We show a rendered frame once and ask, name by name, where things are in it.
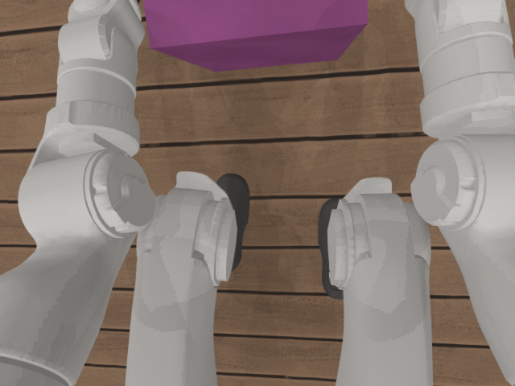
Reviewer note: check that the right robot forearm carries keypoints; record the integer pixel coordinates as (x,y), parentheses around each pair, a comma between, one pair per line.
(465,55)

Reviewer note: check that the robot left upper arm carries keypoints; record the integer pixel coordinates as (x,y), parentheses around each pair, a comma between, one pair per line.
(83,212)

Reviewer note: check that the robot right upper arm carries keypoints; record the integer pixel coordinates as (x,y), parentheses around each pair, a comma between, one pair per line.
(465,185)

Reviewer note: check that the carton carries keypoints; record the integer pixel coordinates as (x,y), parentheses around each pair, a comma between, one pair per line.
(225,35)

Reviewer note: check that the robot left thigh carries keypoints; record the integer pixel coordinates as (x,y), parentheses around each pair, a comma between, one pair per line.
(171,327)

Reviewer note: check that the left robot forearm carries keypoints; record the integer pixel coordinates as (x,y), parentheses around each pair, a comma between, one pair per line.
(96,82)

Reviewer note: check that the robot left foot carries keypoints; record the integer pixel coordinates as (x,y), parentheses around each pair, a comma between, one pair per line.
(238,192)

